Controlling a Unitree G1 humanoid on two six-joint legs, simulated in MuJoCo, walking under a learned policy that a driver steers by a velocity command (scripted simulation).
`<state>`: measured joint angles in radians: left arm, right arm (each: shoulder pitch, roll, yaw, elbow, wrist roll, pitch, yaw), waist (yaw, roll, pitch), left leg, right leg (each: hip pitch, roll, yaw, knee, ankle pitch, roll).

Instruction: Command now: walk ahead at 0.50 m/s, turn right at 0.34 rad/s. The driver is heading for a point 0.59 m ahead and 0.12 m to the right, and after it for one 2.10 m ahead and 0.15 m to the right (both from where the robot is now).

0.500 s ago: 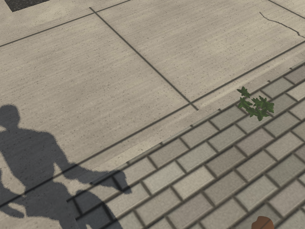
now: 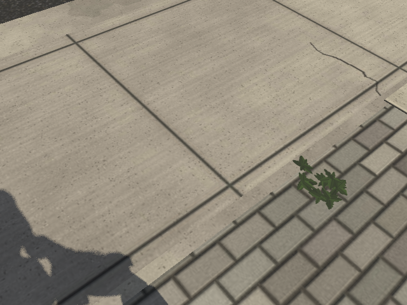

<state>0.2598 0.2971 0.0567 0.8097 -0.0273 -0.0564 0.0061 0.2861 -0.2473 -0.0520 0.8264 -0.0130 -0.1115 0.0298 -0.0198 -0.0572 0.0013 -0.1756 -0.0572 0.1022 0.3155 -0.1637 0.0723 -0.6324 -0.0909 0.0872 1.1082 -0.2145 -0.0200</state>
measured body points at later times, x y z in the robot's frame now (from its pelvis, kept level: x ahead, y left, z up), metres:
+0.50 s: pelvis +0.26 -0.08 -0.01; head +0.30 -0.10 +0.44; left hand +0.46 +0.14 -0.11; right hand +0.30 -0.38 -0.13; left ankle +0.23 +0.09 -0.65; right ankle +0.29 -0.16 -0.74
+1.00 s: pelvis +0.56 -0.10 -0.02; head +0.59 -0.10 +0.43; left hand +0.69 +0.16 -0.14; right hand +0.66 -0.39 -0.11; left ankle +0.65 -0.04 -0.74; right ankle +0.38 -0.19 -0.65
